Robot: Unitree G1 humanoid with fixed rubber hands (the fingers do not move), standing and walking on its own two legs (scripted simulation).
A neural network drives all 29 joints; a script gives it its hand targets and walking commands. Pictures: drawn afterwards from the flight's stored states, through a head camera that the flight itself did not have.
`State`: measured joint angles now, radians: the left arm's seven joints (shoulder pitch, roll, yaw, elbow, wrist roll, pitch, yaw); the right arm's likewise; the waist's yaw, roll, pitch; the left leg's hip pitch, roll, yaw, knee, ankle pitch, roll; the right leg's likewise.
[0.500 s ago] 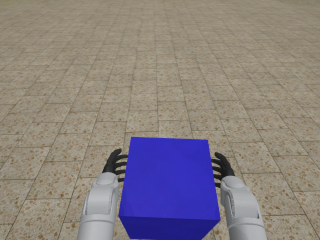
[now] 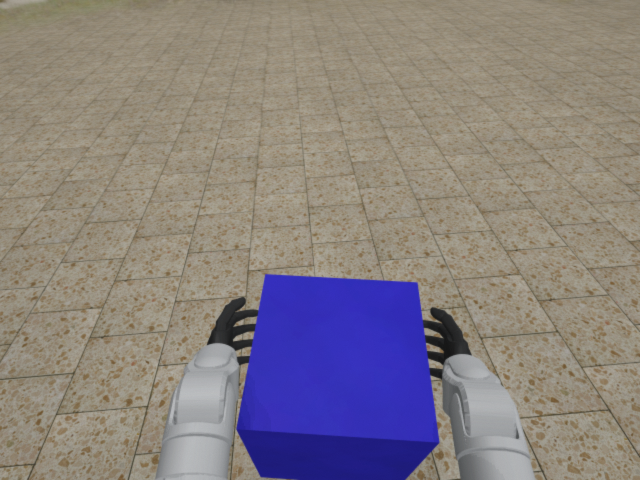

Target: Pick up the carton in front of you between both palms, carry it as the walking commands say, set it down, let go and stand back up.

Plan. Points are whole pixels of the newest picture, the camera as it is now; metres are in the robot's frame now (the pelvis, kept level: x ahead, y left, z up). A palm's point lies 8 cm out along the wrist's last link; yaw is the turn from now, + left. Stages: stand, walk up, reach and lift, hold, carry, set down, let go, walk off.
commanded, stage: hold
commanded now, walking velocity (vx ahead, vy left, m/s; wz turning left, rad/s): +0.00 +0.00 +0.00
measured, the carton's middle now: (334, 385) +0.29 +0.00 -0.05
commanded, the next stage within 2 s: set down in 0.20 s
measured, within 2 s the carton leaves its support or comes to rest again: neither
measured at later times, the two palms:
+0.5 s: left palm (222, 346) +0.31 +0.15 +0.02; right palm (438, 344) +0.31 -0.14 +0.01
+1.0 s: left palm (255, 389) +0.35 +0.14 -0.18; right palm (419, 392) +0.35 -0.15 -0.20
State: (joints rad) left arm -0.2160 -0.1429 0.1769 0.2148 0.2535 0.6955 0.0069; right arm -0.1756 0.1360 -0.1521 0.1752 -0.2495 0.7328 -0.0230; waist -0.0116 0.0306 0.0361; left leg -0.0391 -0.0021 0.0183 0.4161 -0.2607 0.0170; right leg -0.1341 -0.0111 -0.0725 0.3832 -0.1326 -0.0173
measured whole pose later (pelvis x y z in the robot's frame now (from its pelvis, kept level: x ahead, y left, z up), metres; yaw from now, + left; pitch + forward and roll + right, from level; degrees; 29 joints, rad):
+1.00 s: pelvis -0.04 +0.00 -0.12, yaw +0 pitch +34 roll +1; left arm -0.58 -0.14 0.36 0.52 0.16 0.12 0.06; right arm -0.59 0.06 -0.31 0.56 -0.20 0.14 -0.05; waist 0.00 0.02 -0.12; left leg -1.29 -0.07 -0.03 1.17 -0.47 0.00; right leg -1.39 0.01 0.03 1.10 -0.30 0.00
